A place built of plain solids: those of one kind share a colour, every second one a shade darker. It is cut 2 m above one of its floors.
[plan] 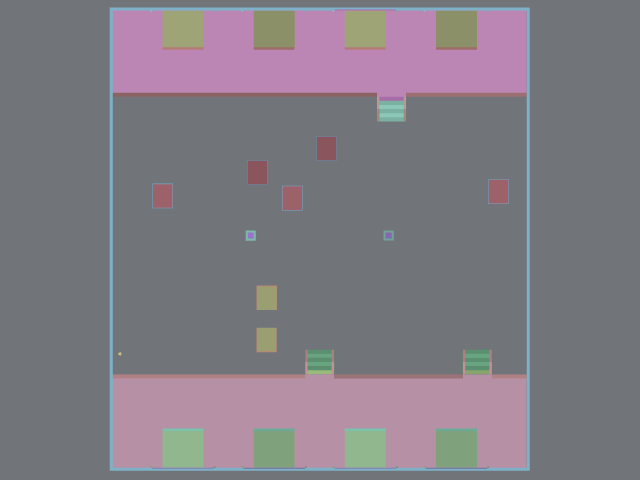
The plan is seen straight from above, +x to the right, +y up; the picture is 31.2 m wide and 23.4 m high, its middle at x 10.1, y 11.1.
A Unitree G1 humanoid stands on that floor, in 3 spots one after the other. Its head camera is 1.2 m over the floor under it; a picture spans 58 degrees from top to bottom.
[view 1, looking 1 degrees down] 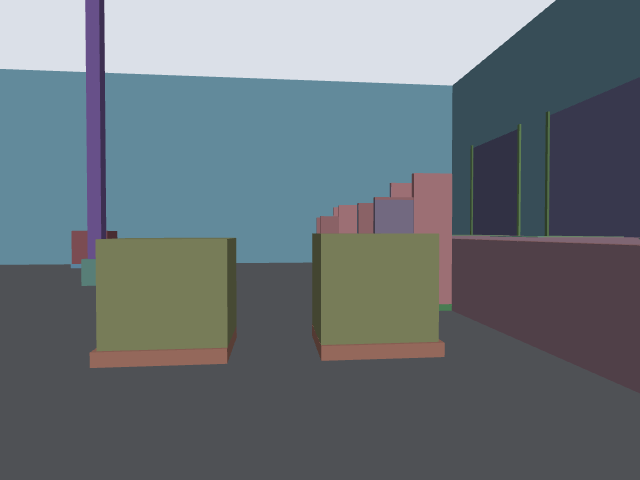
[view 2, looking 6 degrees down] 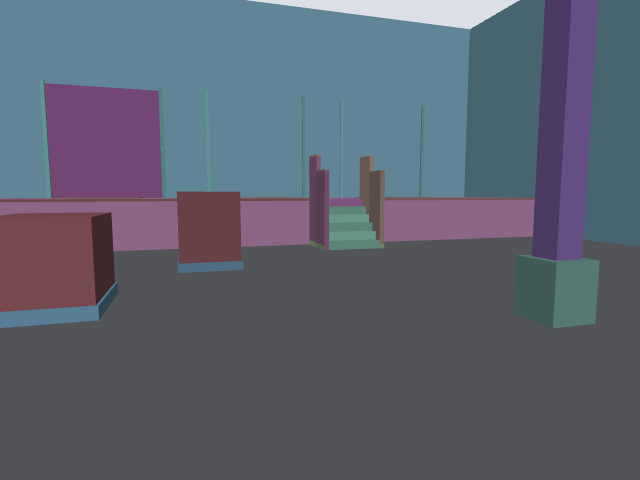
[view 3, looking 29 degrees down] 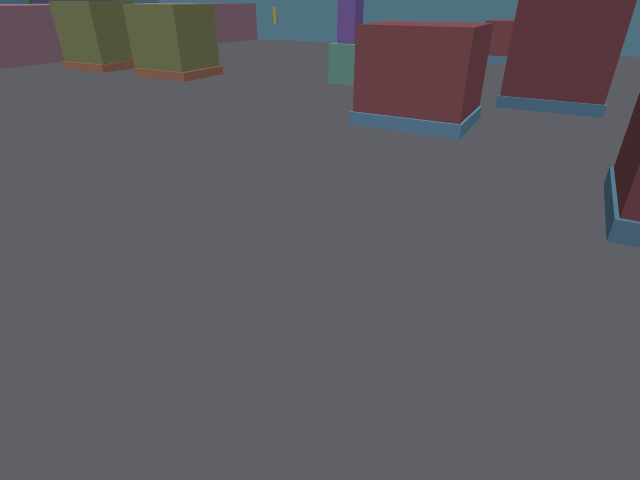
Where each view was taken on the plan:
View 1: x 3.00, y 7.25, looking -6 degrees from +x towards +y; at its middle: floor_pinch_load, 4.13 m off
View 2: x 10.09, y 8.05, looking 73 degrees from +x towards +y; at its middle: dock_north_cheek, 9.63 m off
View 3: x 13.59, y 14.58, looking -151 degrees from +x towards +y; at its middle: ground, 2.48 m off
